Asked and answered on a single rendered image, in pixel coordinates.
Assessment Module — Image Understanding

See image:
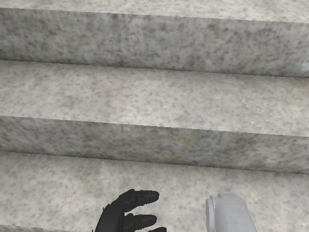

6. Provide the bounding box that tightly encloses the left robot hand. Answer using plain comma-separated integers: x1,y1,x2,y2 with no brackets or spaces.
92,188,167,232

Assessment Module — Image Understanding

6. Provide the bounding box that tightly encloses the robot right thigh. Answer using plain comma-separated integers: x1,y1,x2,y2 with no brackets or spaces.
206,193,258,232

